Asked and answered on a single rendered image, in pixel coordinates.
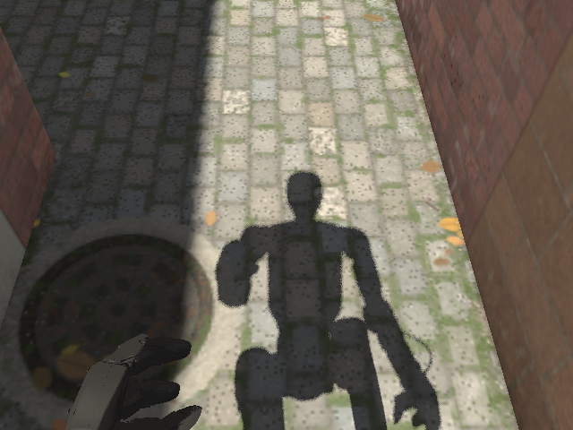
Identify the left robot hand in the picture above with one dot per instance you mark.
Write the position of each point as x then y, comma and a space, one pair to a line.
108, 395

